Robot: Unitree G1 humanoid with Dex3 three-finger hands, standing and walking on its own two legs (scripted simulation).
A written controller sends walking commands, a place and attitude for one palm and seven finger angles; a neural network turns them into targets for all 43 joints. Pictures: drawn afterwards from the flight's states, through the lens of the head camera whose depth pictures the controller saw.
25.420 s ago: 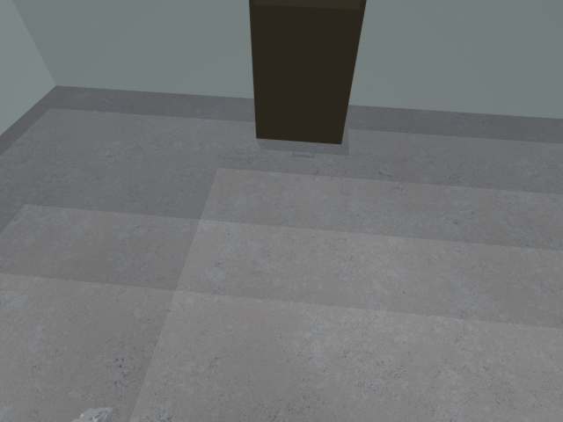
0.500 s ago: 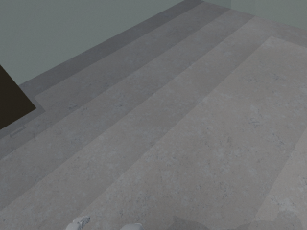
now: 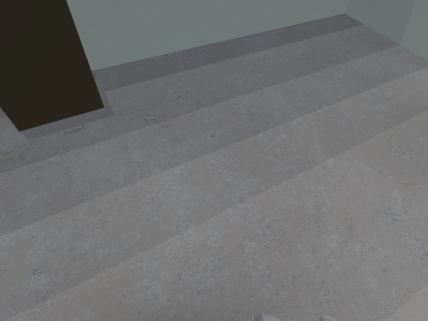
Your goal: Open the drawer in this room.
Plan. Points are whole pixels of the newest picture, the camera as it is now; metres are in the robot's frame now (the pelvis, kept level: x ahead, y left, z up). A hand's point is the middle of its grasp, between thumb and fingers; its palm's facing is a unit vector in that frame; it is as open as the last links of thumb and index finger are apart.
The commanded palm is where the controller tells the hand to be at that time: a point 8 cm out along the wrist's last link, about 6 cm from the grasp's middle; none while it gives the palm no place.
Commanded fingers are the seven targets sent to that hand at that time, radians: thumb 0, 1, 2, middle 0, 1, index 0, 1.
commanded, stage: turn or walk to find it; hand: left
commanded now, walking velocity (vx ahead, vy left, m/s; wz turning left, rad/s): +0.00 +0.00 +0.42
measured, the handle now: out of the picture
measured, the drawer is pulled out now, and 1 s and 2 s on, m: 0.00 0.00 0.00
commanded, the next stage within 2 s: stand and wait in 0.20 s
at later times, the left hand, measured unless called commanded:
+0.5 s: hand out of the picture +0.01 +0.15 -0.15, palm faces +0.18 -0.95 -0.25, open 7.4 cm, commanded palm none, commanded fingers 0.00 0.90 0.90 -0.20 -0.30 -0.20 -0.30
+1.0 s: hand out of the picture -0.08 +0.15 -0.18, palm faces +0.24 -0.96 -0.17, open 7.4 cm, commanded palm none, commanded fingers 0.00 0.90 0.90 -0.20 -0.30 -0.20 -0.30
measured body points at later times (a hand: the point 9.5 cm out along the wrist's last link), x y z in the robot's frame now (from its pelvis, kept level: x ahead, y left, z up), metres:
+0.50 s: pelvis -0.02 -0.04 +0.01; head +0.01 -0.07 +0.45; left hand +0.00 +0.20 -0.13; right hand +0.06 -0.28 -0.16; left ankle -0.06 +0.10 -0.68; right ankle +0.00 -0.14 -0.73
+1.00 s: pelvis -0.04 -0.02 +0.00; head -0.03 -0.01 +0.45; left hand -0.09 +0.20 -0.16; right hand +0.03 -0.24 -0.15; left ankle -0.07 +0.09 -0.73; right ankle +0.00 -0.14 -0.73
